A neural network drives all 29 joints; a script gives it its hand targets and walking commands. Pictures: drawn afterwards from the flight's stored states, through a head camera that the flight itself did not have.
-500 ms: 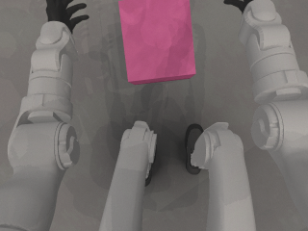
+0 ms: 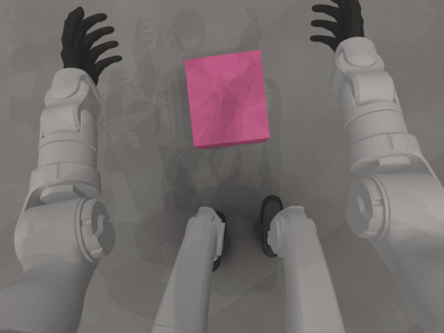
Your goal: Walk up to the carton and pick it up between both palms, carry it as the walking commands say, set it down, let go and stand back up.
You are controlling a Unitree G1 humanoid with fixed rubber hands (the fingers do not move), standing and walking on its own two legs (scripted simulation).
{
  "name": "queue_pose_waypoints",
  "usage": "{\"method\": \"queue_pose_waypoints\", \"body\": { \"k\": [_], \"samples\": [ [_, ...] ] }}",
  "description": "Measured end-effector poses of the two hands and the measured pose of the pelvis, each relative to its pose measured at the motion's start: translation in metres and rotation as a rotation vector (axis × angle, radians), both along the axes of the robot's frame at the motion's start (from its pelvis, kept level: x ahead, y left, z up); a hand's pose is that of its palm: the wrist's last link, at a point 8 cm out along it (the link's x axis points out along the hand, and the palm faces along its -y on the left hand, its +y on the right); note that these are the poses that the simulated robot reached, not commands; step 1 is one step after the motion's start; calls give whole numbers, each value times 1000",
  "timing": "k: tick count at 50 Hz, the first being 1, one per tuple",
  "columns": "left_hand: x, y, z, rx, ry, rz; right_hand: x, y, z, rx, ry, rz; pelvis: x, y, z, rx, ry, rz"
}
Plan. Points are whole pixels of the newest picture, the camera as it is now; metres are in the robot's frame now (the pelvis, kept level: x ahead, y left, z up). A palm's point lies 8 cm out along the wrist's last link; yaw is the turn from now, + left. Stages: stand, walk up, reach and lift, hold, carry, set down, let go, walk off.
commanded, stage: set down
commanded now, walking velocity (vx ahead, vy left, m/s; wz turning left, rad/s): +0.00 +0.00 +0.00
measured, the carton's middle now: (227, 104) +0.54 +0.06 -0.54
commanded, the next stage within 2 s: let go in 0.26 s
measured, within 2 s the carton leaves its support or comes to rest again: neither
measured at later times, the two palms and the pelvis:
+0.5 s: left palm (53, 75) +0.46 +0.27 -0.02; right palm (364, 55) +0.50 -0.13 -0.03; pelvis +0.04 +0.01 +0.09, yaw -2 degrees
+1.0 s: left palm out of the picture +0.29 +0.25 +0.09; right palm out of the picture +0.31 -0.20 +0.07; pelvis +0.08 +0.01 +0.16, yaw -1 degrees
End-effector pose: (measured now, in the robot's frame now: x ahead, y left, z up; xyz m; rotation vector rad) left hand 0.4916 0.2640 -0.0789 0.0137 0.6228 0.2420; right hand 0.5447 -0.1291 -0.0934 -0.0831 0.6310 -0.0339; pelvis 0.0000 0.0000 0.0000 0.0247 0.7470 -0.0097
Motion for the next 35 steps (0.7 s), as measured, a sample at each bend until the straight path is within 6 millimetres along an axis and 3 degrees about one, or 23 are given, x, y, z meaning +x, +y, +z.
{"method": "queue_pose_waypoints", "body": {
  "k": [11, 19, 27, 35],
  "samples": [
    [0, 0, 57, -1, 6, -12, 0, 1, 56, -1, 9, 3, 16, 4, 57, 1, -24, -7],
    [-3, -2, 59, 16, 43, -47, -9, 5, 60, -28, 32, 0, 26, 8, 74, -9, -15, -8],
    [-42, 5, 65, 82, 110, -147, -62, -5, 64, -97, 64, -37, 38, 14, 92, -25, -53, -7],
    [-97, 10, 106, 99, 151, -214, -129, -32, 104, -108, 91, -43, 52, 20, 119, -34, -193, 1]
  ]
}}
